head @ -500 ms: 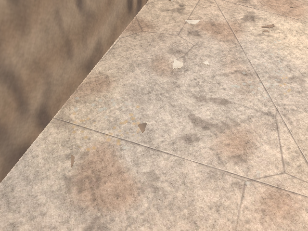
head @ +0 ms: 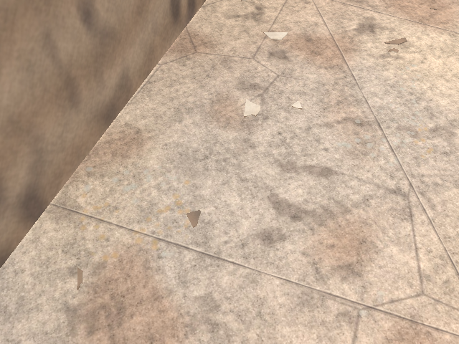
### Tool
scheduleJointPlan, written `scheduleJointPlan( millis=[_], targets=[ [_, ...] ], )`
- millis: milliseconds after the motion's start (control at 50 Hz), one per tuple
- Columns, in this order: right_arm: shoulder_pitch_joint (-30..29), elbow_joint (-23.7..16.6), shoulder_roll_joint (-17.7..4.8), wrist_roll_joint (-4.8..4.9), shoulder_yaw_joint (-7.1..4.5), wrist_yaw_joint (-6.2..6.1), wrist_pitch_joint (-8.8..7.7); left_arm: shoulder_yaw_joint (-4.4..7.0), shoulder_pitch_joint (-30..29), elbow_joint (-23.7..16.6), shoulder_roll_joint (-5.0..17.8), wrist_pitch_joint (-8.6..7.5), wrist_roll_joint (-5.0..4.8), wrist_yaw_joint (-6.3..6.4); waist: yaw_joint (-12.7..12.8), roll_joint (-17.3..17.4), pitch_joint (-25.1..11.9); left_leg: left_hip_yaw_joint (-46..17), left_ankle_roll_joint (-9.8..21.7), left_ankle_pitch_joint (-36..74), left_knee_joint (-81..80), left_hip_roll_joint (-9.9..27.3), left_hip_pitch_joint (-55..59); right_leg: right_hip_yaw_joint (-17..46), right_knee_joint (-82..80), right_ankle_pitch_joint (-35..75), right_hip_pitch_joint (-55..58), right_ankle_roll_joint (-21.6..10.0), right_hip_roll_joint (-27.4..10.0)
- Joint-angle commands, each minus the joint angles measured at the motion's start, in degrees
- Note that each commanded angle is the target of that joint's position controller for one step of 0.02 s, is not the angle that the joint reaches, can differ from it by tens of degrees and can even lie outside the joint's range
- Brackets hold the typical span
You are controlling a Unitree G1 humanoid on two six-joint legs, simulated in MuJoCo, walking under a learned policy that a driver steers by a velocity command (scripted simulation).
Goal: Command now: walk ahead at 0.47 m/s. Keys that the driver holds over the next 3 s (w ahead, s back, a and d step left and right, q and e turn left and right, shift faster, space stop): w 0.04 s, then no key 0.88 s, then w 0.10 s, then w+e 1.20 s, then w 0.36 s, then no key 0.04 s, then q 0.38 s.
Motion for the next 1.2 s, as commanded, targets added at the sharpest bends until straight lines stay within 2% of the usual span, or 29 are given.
scheduleJointPlan(
  millis=[20, 60, 100, 160, 220, 300, 360, 380, 400, 420, 440, 460, 500, 540, 580, 620, 640, 660, 700, 760, 920, 960, 980, 1020, 1080, 1120, 1160, 1180, 1200],
  targets=[
    [1.04, -3.86, -5.48, -0.17, -1.79, -0.61, -0.41, 0.99, 1.18, -0.94, 5.39, -1.67, 1.25, -0.43, 0.03, -4.12, -1.89, -1.88, 1.29, 7.92, 3.72, 6.62, -14.31, 22.19, -23.28, -5.24, 8.34, -7.93, -15.84],
    [1.07, -3.97, -4.61, -0.29, -1.99, -0.88, 0.71, 0.65, 1.80, 0.03, 4.72, -1.93, 1.03, -0.26, -0.93, -4.75, -0.58, -0.86, 0.53, 8.36, 0.09, 7.15, -13.06, 17.81, -25.46, -0.60, 4.95, -8.33, -14.44],
    [-2.21, -5.40, -5.26, -1.14, -2.38, -1.38, 1.17, 0.66, 3.74, 1.21, 6.14, -2.01, 1.31, 0.49, -0.95, -3.80, 1.03, 0.30, -1.39, 10.79, -4.37, 7.05, -15.16, 13.69, -25.49, 12.58, 3.97, -9.15, -14.15],
    [-7.64, -7.44, -4.40, -2.06, -2.10, -1.23, 1.10, 0.63, 6.19, 2.39, 7.24, -1.10, 1.85, 1.84, -0.07, -3.21, -0.23, 1.52, -3.52, 18.13, -15.61, 6.47, -17.01, 8.13, -22.66, 29.52, 6.72, -8.48, -12.65],
    [-13.61, -8.60, -2.74, -1.91, -1.10, -0.48, 1.09, 0.54, 8.62, 3.43, 7.94, -0.13, 1.47, 2.49, 2.35, -3.37, -2.16, 3.30, -3.64, 25.52, -27.51, 4.08, -12.42, 4.83, -20.76, 31.74, 8.56, -6.57, -10.94],
    [-17.98, -9.99, -4.67, -1.67, -1.08, 0.17, 1.32, 0.56, 10.46, 5.23, 8.44, 1.23, 0.74, 2.65, 3.58, -3.84, -3.01, 2.58, -3.03, 23.52, -35.00, 2.19, -10.63, 7.14, -16.60, 29.98, 14.74, -6.95, -13.33],
    [-13.71, -8.62, -6.94, -2.41, -1.82, 0.40, 0.62, 0.42, 9.34, 5.60, 7.84, 2.24, 0.02, 2.96, 0.22, -3.07, -5.11, 3.13, -0.40, 26.72, -44.83, 0.62, -2.44, 8.30, -7.92, 28.55, 16.92, -4.02, -12.08],
    [-10.26, -7.60, -10.79, -2.98, -2.78, -0.04, 0.38, 0.02, 11.92, 5.65, 6.77, 1.96, 0.99, 3.02, 0.12, 0.10, -8.57, -0.33, 1.36, 47.12, -44.63, 4.23, 6.46, 6.90, -2.32, 25.62, 14.28, -1.22, -8.69],
    [-8.21, -6.99, -13.45, -3.35, -3.05, -0.31, 0.76, -0.96, 18.80, 6.45, 3.56, 1.28, 2.09, 2.63, 3.57, 7.14, -15.11, -8.07, 7.76, 63.75, -39.05, 12.37, 21.49, 5.27, 5.25, 6.80, 4.10, 1.79, -4.63],
    [-6.50, -5.95, -8.11, -3.10, -1.83, -0.25, 1.63, -1.77, 19.19, 7.55, 1.59, 1.53, 1.50, 2.75, 1.47, 10.76, -19.20, -13.84, 13.80, 61.71, -40.23, 17.54, 23.68, 4.85, 12.38, -14.93, 0.85, 4.30, -1.94],
    [-7.11, -5.53, -4.55, -2.70, -0.58, 0.14, 1.94, -1.20, 14.61, 6.55, 4.12, 2.52, 0.29, 2.87, 0.45, 10.17, -17.37, -16.02, 14.50, 51.01, -43.62, 17.62, 20.05, 6.70, 17.07, -27.74, -1.51, 5.41, -2.17],
    [-9.77, -5.67, -4.99, -2.74, -0.34, 0.36, 2.03, -0.75, 11.71, 5.75, 5.57, 3.61, -0.26, 3.30, 0.70, 8.16, -14.15, -15.52, 12.99, 39.74, -46.21, 16.25, 15.53, 7.75, 19.76, -29.56, -3.11, 5.84, -3.24],
    [-16.31, -6.81, -7.50, -2.83, -0.73, 0.12, 2.10, -0.17, 10.58, 6.11, 5.95, 5.69, 0.23, 4.27, 2.77, 5.95, -8.91, -12.73, 10.31, 24.39, -50.62, 14.14, 5.10, 8.04, 18.29, -24.03, -1.15, 6.84, -5.20],
    [-20.65, -7.22, -7.56, -3.01, -0.74, -0.24, 2.68, -0.40, 12.34, 7.47, 4.09, 6.41, 0.52, 4.73, 4.90, 7.02, -7.14, -8.57, 8.02, 16.93, -52.73, 10.84, -2.92, 6.27, 10.35, -16.29, 5.68, 7.06, -5.02],
    [-21.12, -6.49, -6.68, -2.40, -0.52, -0.46, 3.37, -0.74, 14.50, 9.41, 2.29, 6.23, 1.14, 4.39, 6.07, 6.70, -7.85, -4.08, 6.04, 10.59, -51.87, 7.71, -6.31, 3.62, 0.40, -3.52, 13.19, 6.11, -3.53],
    [-17.24, -4.47, -5.27, -1.91, -0.13, -0.43, 3.56, -0.56, 12.54, 8.83, 4.48, 6.34, 2.34, 3.96, 4.27, 3.48, -5.70, -1.70, 1.52, -1.71, -50.96, 4.66, -7.51, 5.49, -5.54, 0.03, 13.69, 3.85, -5.45],
    [-15.81, -4.17, -5.53, -2.46, -0.24, -0.49, 3.77, -0.23, 10.55, 7.86, 7.29, 6.36, 1.85, 4.19, 1.97, -0.25, -3.10, 0.11, -0.53, -3.60, -50.13, 2.42, -6.27, 7.35, -7.67, -7.67, 8.40, 1.94, -7.44],
    [-16.69, -4.43, -4.66, -2.68, -0.06, -0.77, 3.97, -0.21, 8.87, 8.20, 7.46, 5.86, 1.32, 4.09, 1.14, -4.52, -0.82, 2.69, -1.98, 1.04, -48.39, 0.33, -0.24, 8.22, -9.98, -17.80, -0.28, 0.80, -7.11],
    [-16.14, -3.46, -4.82, -2.62, -0.19, -1.19, 3.83, -0.80, 6.30, 8.01, 5.24, 4.30, 1.54, 4.01, 0.48, -5.63, -0.51, 3.17, -1.70, 10.05, -44.10, 0.09, 5.35, 8.52, -12.45, -15.72, -3.04, 2.29, -7.07],
    [-14.61, -1.78, -5.38, -2.34, -0.41, -1.14, 3.57, -0.86, 7.85, 8.69, 5.30, 2.90, 1.14, 3.82, 1.11, -3.51, -2.59, 3.04, -0.60, 20.03, -42.53, 0.47, 5.53, 7.64, -10.21, -4.01, 2.28, 3.28, -6.51],
    [-14.11, 0.90, -5.36, -1.88, -0.50, -1.09, 4.45, -1.23, 10.15, 9.73, 4.80, 3.58, 0.83, 3.79, 1.90, -1.38, -3.75, 3.25, -1.05, 25.99, -41.46, 0.55, 6.33, 6.69, -8.52, 6.38, 6.75, 2.60, -5.93],
    [-13.15, 2.14, -4.56, -1.73, -0.35, -1.16, 4.83, -0.99, 11.94, 10.67, 5.21, 3.86, 0.45, 3.81, 2.12, -2.84, -3.83, 5.93, -1.32, 13.28, -39.31, -1.85, 5.45, 7.60, -10.85, -6.80, 7.00, 1.19, -6.02],
    [-13.82, 2.14, -4.80, -1.56, -0.51, -1.17, 4.86, -0.39, 11.96, 10.41, 6.89, 4.02, 0.09, 3.88, 2.51, -4.82, -1.72, 7.93, -1.48, 4.63, -36.22, -3.64, 1.88, 10.30, -12.78, -16.20, 6.58, -0.84, -7.45],
    [-17.98, 0.31, -5.21, -1.26, -0.62, -0.83, 3.85, 0.74, 13.14, 9.70, 9.97, 3.58, -0.41, 4.01, 4.21, -8.67, 4.49, 8.88, -0.85, -0.52, -29.17, -3.96, -10.12, 21.61, -19.19, -29.93, 8.33, -6.06, -15.68],
    [-20.30, -1.49, -4.71, -0.59, -0.60, 0.31, 0.62, 1.03, 14.70, 9.78, 8.70, 1.47, -0.53, 3.90, 4.09, -10.05, 7.96, 4.59, 1.10, -3.23, -23.87, 0.23, -19.72, 30.16, -19.32, -17.12, 14.11, -10.17, -21.66],
    [-17.48, -0.78, -5.06, 0.00, -0.88, 1.19, -1.09, 1.18, 12.40, 8.59, 8.12, 1.16, -1.26, 3.55, 1.50, -8.34, 5.62, 4.93, 1.49, -0.55, -32.73, 0.21, -14.04, 26.09, -16.06, -7.77, 15.02, -8.12, -18.99],
    [-7.62, 3.25, -6.89, -0.02, -2.29, 1.11, -1.39, 1.38, 7.39, 6.15, 8.68, 1.68, -1.46, 3.35, -3.52, -7.05, 0.91, 6.97, 0.58, 12.53, -41.94, -2.87, 8.39, 19.46, -10.69, -0.62, 4.47, -4.30, -12.59],
    [-0.24, 4.69, -10.31, -0.65, -3.56, 0.56, -1.20, 0.96, 4.73, 4.48, 7.02, 1.42, -1.15, 3.29, -6.72, -1.24, -2.36, -0.97, 2.01, 10.15, -45.07, 3.11, 18.73, 13.90, 1.04, 2.84, -2.82, -1.29, -7.63],
    [6.80, 5.59, -16.81, -1.01, -5.12, 0.50, -1.11, -0.19, 5.45, 1.95, 1.88, 0.75, -0.83, 3.60, -7.78, 15.76, -7.38, -22.10, 8.58, 4.50, -53.08, 16.14, 29.88, 5.55, 20.82, -10.12, -15.10, 2.98, 0.63]
  ],
)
